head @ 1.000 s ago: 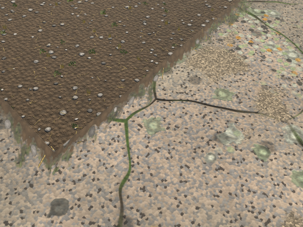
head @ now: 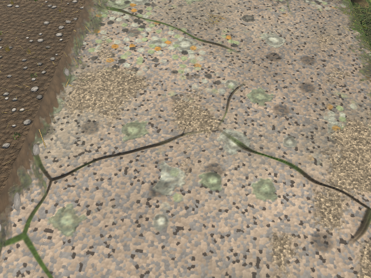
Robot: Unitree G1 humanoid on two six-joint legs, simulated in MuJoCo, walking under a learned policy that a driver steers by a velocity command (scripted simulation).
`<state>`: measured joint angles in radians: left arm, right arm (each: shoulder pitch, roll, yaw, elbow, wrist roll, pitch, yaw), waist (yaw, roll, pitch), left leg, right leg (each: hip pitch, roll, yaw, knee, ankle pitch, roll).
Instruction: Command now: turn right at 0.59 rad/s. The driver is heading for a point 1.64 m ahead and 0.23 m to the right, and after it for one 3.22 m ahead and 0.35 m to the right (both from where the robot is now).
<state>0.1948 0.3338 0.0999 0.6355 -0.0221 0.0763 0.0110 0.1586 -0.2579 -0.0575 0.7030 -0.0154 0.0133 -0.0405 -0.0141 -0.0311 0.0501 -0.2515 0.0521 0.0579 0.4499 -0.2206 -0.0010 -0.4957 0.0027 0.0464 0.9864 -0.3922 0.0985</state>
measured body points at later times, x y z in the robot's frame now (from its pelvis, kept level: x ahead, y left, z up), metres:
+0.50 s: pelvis +0.00 -0.04 +0.00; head +0.03 -0.06 +0.45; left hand +0.24 +0.19 -0.08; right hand +0.08 -0.35 -0.10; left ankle +0.07 +0.10 -0.71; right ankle -0.01 -0.14 -0.74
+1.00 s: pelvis +0.00 -0.03 -0.01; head +0.01 -0.05 +0.44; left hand +0.23 +0.15 -0.11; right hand +0.02 -0.32 -0.12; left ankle +0.06 +0.09 -0.74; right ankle -0.07 -0.14 -0.74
